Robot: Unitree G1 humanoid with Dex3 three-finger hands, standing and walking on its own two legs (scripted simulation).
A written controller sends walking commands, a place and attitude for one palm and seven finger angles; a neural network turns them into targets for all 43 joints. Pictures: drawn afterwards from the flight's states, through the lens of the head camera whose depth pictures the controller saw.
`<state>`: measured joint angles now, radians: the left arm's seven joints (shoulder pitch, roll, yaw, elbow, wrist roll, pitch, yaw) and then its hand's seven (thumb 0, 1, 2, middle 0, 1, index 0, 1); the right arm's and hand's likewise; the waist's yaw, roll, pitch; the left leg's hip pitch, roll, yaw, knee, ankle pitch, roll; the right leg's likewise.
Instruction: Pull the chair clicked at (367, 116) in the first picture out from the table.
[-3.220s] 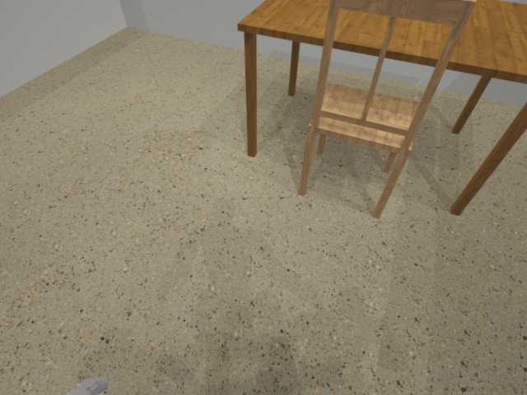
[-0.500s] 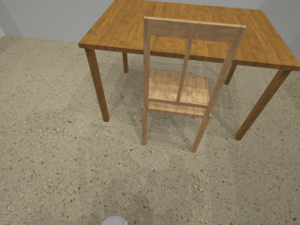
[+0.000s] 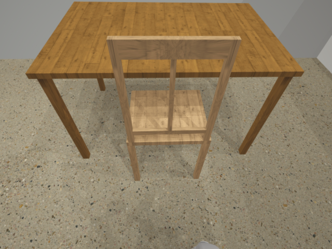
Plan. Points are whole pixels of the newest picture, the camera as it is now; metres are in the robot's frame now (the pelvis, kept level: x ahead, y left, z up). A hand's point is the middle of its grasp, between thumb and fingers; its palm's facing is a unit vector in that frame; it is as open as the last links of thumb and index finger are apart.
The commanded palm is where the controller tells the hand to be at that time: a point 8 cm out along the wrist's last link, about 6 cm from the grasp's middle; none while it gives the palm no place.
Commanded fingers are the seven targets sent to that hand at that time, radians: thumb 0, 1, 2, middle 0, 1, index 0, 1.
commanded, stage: take the last steps up to it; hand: left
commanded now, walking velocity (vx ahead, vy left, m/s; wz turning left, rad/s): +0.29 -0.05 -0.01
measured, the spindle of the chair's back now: (171, 99) +0.64 -0.01 -0.06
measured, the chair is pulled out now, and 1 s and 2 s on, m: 0.00 0.00 0.00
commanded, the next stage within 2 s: come to a stop and stand still in 0.36 s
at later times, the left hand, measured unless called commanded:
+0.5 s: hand out of the picture +0.13 +0.12 -0.20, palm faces +0.12 -0.99 -0.10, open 7.3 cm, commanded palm none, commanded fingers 0.00 0.90 0.90 -0.20 -0.30 -0.20 -0.30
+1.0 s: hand (121, 232) +0.20 +0.13 -0.18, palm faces +0.04 -0.96 -0.29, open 7.3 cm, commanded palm none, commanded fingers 0.00 0.90 0.90 -0.20 -0.30 -0.20 -0.30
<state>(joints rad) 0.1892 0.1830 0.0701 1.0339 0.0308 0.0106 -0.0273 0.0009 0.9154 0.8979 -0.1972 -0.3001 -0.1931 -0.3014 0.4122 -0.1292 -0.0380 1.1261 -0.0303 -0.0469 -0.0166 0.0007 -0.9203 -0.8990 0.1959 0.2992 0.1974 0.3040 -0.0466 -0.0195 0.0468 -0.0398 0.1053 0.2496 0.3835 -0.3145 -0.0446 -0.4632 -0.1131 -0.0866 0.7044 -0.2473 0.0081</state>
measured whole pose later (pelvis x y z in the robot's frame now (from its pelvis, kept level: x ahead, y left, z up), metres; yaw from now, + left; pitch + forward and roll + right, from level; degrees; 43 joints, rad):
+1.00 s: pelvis +0.15 -0.08 -0.01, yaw +2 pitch -1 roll +1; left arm 0.24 0.23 0.03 0.95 0.04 0.03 0.04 0.00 0.91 0.90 -0.20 -0.30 -0.20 -0.30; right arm 0.17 -0.17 -0.06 1.00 -0.01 0.03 -0.01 0.00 -0.92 -0.90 0.20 0.30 0.20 0.30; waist 0.01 -0.02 0.06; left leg -0.37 0.05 0.11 0.60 -0.23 0.00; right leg -0.28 -0.03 0.00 0.62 -0.33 0.00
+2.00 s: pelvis +0.16 -0.08 +0.00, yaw +2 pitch -2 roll +0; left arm 0.31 0.15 -0.01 1.08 0.02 -0.02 0.04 0.00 0.91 0.90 -0.20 -0.30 -0.20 -0.30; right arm 0.22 -0.16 -0.01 1.13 0.00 0.00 -0.01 0.01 -0.93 -0.90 0.20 0.30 0.20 0.30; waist 0.01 0.00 0.05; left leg -0.20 -0.02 0.05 0.43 -0.21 0.03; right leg -0.18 -0.02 -0.02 0.45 -0.25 0.01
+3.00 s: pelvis +0.16 -0.07 +0.00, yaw +3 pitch -2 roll +0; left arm 0.27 0.16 -0.01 1.03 0.02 -0.01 0.05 0.00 0.91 0.90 -0.20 -0.30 -0.20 -0.30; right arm 0.26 -0.19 -0.01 1.03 -0.01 -0.01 -0.02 0.01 -0.92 -0.90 0.20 0.30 0.20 0.30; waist -0.01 0.04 0.03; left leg -0.23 -0.02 0.04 0.53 -0.27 0.04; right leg -0.19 -0.02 -0.03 0.52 -0.30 0.01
